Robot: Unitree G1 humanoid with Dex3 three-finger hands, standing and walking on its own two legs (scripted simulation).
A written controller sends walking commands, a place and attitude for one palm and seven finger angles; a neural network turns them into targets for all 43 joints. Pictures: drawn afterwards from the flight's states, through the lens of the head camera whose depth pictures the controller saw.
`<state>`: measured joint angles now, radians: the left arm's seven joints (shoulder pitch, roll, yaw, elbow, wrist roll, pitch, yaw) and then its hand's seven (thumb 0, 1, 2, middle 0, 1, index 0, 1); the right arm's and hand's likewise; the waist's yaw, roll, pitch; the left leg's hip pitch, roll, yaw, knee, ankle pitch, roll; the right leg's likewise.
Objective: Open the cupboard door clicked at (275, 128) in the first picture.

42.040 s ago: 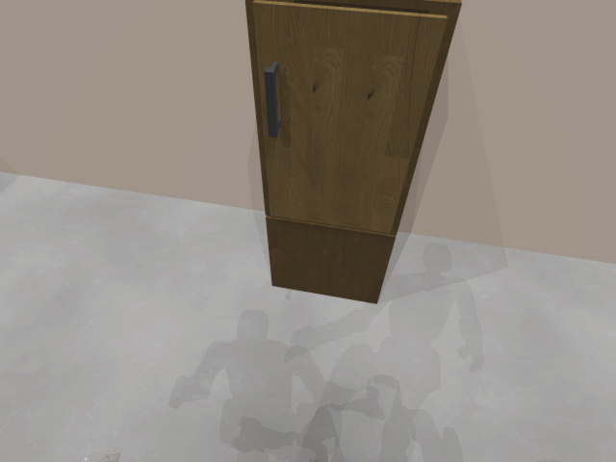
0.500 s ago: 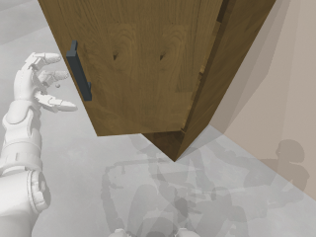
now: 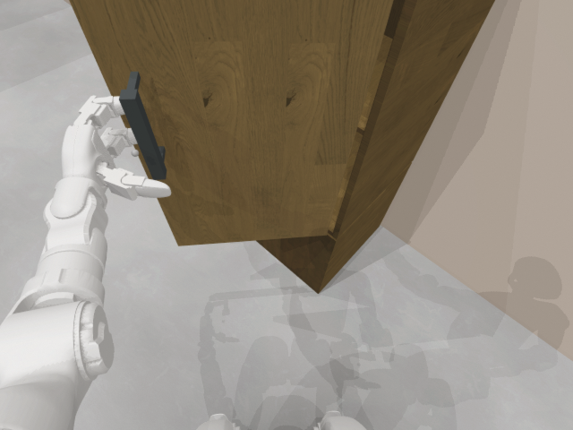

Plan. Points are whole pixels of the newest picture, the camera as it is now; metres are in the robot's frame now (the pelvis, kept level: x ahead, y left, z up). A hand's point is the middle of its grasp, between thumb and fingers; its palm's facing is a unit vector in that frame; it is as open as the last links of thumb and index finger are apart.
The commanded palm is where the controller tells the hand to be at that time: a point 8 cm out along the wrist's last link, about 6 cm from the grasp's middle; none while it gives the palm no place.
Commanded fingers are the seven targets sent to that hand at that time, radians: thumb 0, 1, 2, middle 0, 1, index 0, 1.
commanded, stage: slide the fingers in behind the handle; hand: left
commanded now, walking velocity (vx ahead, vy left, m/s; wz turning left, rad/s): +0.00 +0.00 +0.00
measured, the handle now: (147, 129) +0.52 +0.19 +0.10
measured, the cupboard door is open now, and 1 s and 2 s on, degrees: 49 49 49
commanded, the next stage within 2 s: close the thumb around the handle in 1.00 s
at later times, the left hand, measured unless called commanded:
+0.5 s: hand (151, 152) +0.47 +0.17 +0.10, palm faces +0.06 -1.00 +0.01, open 14.0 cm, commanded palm +0.44 +0.22 +0.10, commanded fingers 0.00 -0.50 0.30 -0.30 -1.20 -0.30 -1.20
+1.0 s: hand (161, 154) +0.47 +0.16 +0.11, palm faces +0.07 -1.00 +0.00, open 14.0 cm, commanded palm +0.44 +0.20 +0.10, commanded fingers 0.00 -0.50 0.30 -0.30 -1.20 -0.30 -1.20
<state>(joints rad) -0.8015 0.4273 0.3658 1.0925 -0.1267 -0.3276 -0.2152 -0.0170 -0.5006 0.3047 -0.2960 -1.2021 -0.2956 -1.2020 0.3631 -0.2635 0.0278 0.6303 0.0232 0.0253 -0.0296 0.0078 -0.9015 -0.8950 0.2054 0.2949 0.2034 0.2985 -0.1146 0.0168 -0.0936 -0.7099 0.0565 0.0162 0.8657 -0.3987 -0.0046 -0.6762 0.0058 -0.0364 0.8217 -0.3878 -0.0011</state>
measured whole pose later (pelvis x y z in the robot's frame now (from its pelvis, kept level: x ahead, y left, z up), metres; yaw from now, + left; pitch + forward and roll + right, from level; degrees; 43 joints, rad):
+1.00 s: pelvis +0.00 +0.00 +0.00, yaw +1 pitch +13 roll -1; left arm -0.82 0.32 0.27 1.07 -0.11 -0.36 -0.08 -0.02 -0.50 0.30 -0.29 -1.20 -0.29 -1.20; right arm 0.36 -0.25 0.01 0.66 0.01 0.00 -0.01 0.01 -0.90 -0.90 0.20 0.29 0.20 0.30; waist -0.10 0.02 -0.09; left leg -0.70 0.04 0.01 0.86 -0.39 0.00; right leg -0.67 0.00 -0.04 0.83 -0.39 0.00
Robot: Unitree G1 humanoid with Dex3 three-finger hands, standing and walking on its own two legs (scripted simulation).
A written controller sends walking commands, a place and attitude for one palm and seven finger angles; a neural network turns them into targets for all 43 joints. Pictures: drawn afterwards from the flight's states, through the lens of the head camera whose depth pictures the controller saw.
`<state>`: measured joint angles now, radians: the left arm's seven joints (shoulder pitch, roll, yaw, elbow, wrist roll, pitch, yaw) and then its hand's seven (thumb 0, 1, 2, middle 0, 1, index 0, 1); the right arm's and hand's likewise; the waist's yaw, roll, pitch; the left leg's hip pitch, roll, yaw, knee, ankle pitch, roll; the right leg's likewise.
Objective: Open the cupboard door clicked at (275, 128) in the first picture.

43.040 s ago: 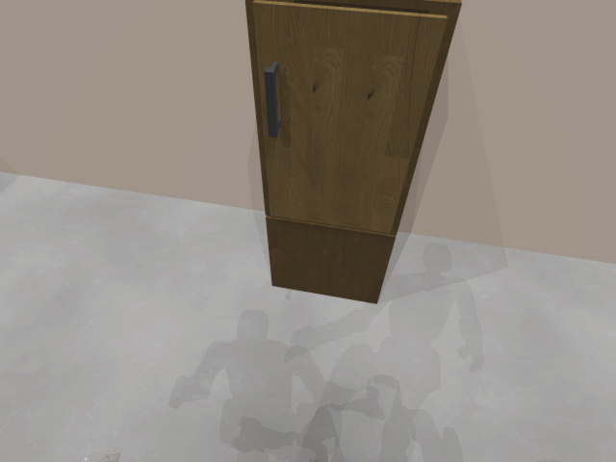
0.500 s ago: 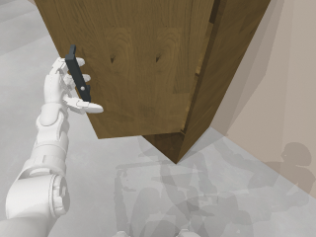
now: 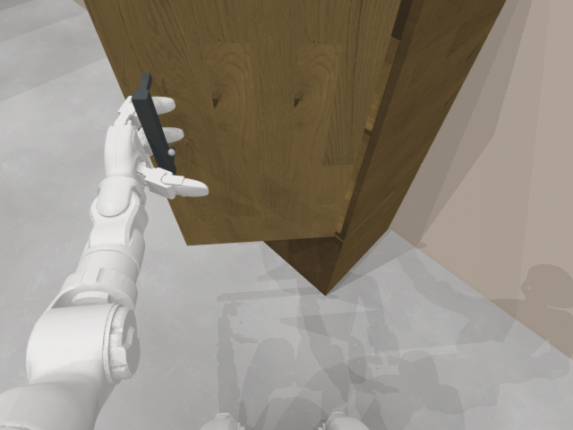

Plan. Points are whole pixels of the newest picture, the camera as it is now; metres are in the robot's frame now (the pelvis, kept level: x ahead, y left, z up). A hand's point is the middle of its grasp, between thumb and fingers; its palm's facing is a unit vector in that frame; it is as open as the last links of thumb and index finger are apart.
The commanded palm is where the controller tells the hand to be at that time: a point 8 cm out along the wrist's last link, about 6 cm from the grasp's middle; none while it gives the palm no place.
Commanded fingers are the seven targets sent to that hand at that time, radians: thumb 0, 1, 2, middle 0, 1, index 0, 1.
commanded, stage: close the thumb around the handle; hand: left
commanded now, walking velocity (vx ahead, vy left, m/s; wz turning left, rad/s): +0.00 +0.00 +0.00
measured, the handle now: (158, 129) +0.53 +0.18 +0.10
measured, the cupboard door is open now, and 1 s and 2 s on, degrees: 49 49 89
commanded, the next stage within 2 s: pull the door open along its arc in 0.80 s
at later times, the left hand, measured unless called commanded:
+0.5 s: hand (174, 150) +0.48 +0.15 +0.10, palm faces +0.08 -1.00 -0.01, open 9.7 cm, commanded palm +0.45 +0.19 +0.10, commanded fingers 0.00 0.68 0.80 -0.38 -1.33 -0.38 -1.33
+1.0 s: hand (173, 150) +0.48 +0.15 +0.10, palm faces +0.05 -1.00 -0.01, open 5.4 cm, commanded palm +0.44 +0.20 +0.10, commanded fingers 0.00 0.90 0.90 -0.40 -1.35 -0.40 -1.35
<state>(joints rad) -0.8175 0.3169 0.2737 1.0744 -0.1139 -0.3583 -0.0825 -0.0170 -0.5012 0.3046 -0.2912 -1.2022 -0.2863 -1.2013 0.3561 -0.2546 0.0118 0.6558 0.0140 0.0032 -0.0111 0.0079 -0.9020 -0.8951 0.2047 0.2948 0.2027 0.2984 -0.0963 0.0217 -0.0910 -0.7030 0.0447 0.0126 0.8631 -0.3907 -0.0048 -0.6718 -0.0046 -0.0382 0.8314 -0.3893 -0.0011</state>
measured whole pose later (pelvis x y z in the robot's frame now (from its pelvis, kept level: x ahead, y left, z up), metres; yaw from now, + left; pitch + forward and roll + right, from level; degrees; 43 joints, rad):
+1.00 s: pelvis +0.01 +0.00 +0.00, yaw +0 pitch +14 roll -1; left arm -0.78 0.32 0.29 1.03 -0.12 -0.35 -0.11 0.01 0.79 0.85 -0.39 -1.35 -0.37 -1.35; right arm 0.36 -0.26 0.01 0.65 0.01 0.03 -0.01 0.01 -0.90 -0.90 0.20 0.29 0.20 0.30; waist -0.09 0.03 -0.10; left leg -0.69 0.05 0.01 0.85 -0.40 -0.01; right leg -0.66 0.00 -0.04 0.82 -0.40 -0.01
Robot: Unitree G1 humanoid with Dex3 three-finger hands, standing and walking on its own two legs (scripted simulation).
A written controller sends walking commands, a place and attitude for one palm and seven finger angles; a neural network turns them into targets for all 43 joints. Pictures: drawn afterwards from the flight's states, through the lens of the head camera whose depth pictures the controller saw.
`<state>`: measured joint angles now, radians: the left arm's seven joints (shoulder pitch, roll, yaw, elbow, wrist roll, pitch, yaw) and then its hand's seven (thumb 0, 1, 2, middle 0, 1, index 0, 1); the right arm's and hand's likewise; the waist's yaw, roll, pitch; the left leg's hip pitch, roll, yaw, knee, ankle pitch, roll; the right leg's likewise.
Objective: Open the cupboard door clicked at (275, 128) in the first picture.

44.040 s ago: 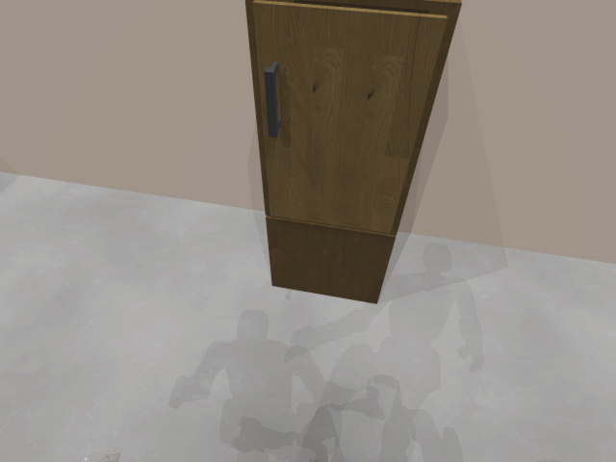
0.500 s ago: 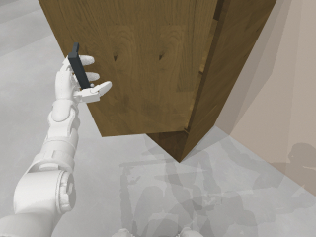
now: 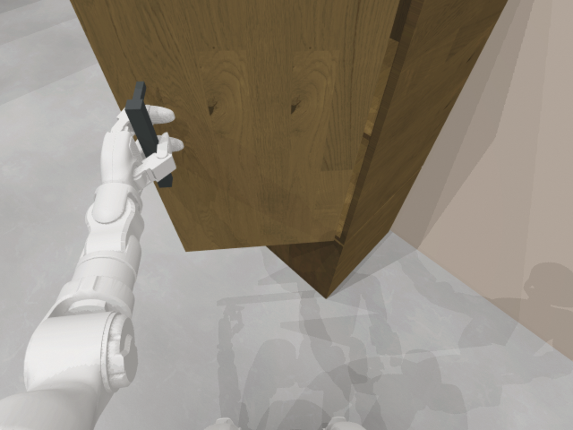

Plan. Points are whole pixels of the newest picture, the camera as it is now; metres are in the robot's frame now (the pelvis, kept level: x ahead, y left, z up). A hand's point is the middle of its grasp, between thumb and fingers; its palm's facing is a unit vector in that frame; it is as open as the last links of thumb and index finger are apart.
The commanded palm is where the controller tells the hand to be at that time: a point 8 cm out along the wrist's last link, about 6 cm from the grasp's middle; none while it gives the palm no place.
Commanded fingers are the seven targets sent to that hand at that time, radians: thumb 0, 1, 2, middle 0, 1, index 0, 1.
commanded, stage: pull the door open along its arc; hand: left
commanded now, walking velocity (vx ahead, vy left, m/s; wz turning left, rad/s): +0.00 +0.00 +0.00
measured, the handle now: (153, 138) +0.51 +0.19 +0.10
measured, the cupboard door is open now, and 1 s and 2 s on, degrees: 49 89 83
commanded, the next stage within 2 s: open thumb and fingers to let go in 1.08 s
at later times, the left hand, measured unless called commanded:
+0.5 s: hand (199, 242) +0.33 +0.10 +0.11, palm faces +0.21 -0.97 +0.09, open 6.0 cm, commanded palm +0.27 +0.17 +0.10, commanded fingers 0.00 0.90 0.90 -0.40 -1.35 -0.40 -1.35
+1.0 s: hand (250, 291) +0.26 +0.04 +0.11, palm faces +0.25 -0.97 -0.03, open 6.1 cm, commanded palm +0.18 +0.06 +0.10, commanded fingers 0.00 0.90 0.90 -0.40 -1.35 -0.40 -1.35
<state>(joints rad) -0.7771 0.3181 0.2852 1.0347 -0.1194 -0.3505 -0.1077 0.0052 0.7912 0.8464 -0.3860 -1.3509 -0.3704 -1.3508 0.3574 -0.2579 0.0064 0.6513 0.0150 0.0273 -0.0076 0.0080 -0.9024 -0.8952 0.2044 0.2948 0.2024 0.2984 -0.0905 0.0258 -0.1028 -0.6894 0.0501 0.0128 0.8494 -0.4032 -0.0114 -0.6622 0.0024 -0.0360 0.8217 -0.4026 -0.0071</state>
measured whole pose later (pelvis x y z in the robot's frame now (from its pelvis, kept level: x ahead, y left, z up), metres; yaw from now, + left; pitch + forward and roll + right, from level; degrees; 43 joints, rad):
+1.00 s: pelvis +0.03 -0.03 +0.02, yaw +2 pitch +2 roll +0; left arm 0.36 -0.01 -0.32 -0.29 0.01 0.08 0.46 0.02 0.66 0.69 -0.33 -1.28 -0.38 -1.35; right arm 0.18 -0.19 0.02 0.53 -0.03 0.10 0.05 0.01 -0.90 -0.90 0.20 0.29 0.20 0.30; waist -0.03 0.06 -0.08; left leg -0.34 0.06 -0.02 0.72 -0.40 -0.05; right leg -0.31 0.01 -0.07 0.73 -0.44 -0.05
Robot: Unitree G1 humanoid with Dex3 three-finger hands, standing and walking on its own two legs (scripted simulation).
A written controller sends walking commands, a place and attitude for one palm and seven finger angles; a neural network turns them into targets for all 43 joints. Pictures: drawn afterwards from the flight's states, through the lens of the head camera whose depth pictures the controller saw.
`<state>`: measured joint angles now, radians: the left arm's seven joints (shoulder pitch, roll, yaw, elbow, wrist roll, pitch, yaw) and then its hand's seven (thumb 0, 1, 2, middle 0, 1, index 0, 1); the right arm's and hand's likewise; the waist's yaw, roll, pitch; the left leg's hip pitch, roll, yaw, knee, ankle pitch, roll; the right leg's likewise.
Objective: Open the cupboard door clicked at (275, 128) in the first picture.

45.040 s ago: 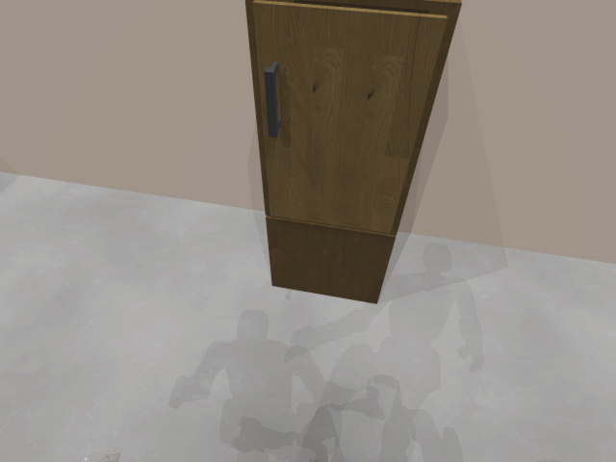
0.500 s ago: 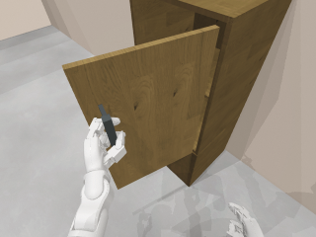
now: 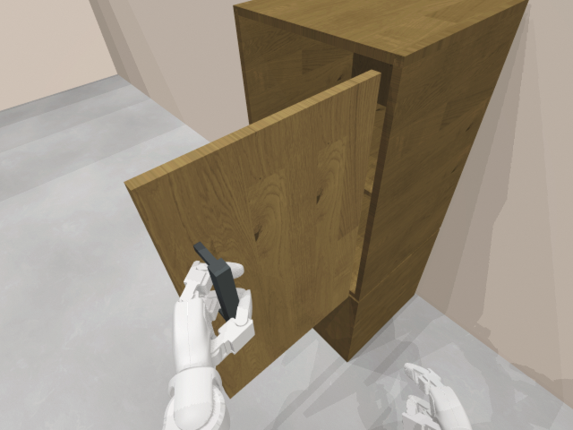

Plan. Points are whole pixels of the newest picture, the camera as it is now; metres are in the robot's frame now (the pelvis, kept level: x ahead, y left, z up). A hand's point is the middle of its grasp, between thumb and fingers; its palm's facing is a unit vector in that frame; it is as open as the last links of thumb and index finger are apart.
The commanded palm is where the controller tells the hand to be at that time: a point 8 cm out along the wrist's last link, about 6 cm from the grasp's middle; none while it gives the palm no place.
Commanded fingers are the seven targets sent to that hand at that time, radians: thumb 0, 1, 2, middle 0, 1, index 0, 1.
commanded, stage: pull the door open along its arc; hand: left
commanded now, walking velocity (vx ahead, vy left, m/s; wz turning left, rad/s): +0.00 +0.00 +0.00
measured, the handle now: (221, 292) +0.28 +0.10 +0.08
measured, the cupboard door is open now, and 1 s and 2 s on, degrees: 89 83 90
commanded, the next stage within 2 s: open thumb and fingers to let go in 0.08 s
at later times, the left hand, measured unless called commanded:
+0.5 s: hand (223, 318) +0.24 +0.09 +0.09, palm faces +0.38 -0.92 -0.02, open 8.7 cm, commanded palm +0.19 +0.10 +0.09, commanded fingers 0.00 -0.29 0.39 -0.31 -1.22 -0.31 -1.22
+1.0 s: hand (223, 312) +0.25 +0.09 +0.09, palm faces +0.32 -0.95 -0.02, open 15.3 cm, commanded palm +0.20 +0.10 +0.09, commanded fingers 0.00 -0.50 0.30 -0.15 -0.30 -0.15 -0.30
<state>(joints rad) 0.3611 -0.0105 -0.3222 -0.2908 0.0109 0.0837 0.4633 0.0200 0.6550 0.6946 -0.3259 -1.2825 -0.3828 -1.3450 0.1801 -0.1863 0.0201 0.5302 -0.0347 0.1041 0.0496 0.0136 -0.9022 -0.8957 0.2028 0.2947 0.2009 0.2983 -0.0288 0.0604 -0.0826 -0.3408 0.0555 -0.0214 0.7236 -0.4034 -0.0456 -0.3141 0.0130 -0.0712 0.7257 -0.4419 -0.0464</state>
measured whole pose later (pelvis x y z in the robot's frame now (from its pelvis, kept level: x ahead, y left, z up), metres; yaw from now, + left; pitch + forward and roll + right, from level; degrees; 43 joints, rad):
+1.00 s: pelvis -0.04 +0.03 -0.01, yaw +1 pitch +2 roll -1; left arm 0.04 -0.08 -0.32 -0.01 0.06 0.02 0.61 -0.01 -0.49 0.31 -0.23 -0.69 -0.23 -0.68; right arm 0.15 -0.16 0.02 0.60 -0.04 0.02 0.03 0.01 -0.90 -0.90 0.20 0.29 0.20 0.30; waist 0.02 0.05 -0.05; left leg -0.45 0.01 -0.04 0.81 -0.38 -0.02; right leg -0.41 -0.02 -0.07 0.79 -0.40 -0.01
